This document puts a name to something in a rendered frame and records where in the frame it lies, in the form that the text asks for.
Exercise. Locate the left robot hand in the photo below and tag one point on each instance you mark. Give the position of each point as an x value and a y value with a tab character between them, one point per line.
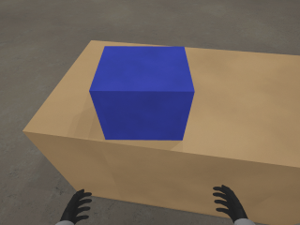
72	209

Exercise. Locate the carton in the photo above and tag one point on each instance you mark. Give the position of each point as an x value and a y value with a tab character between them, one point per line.
143	93

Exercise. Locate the right robot hand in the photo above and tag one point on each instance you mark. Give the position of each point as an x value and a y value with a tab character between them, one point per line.
235	209

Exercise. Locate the pedestal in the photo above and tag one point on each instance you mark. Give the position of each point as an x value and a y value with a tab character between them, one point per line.
242	132

